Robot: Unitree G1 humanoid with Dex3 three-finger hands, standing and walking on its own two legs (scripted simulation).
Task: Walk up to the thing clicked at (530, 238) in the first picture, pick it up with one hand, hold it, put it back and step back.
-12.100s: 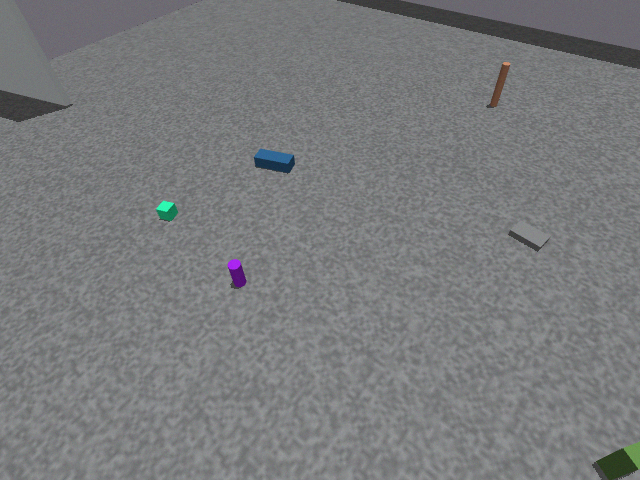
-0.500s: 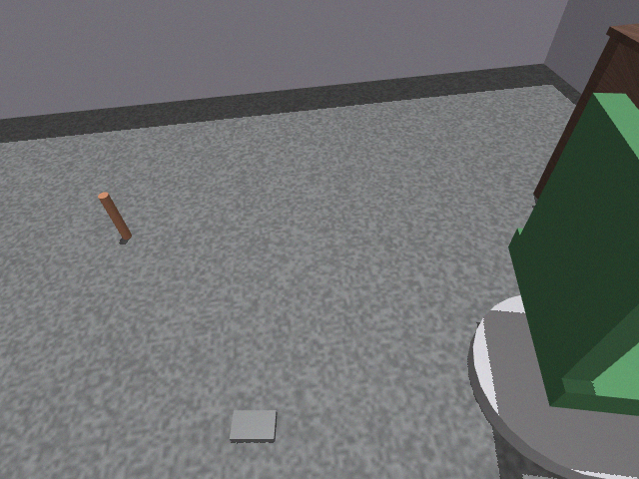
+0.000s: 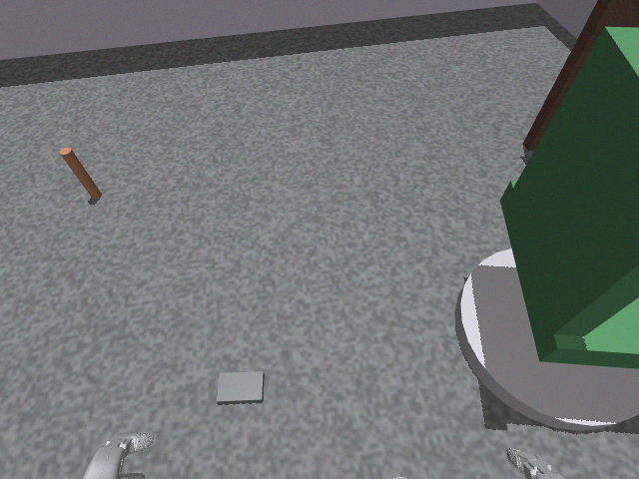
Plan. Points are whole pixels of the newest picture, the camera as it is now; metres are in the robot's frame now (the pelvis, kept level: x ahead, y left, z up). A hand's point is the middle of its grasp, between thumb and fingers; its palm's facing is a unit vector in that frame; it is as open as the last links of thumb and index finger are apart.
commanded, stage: rise first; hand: left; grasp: from above
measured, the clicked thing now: (241, 387) +0.46 +0.25 -0.74
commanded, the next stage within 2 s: none
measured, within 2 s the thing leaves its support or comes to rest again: neither
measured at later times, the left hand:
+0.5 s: hand out of the picture +0.14 +0.26 -0.20, palm faces -0.16 -0.88 -0.44, open 14.3 cm
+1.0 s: hand out of the picture +0.19 +0.29 -0.33, palm faces -0.42 -0.64 -0.64, open 14.1 cm
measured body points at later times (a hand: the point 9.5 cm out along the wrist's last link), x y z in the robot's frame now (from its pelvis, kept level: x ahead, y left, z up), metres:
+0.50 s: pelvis +0.00 +0.00 -0.07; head +0.11 +0.02 +0.37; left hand +0.15 +0.31 -0.17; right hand +0.18 -0.25 -0.15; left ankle +0.01 +0.12 -0.72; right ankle +0.01 -0.13 -0.72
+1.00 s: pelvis -0.03 +0.00 -0.19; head +0.14 +0.02 +0.22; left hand +0.21 +0.33 -0.29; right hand +0.17 -0.27 -0.29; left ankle +0.01 +0.12 -0.72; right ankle +0.01 -0.13 -0.72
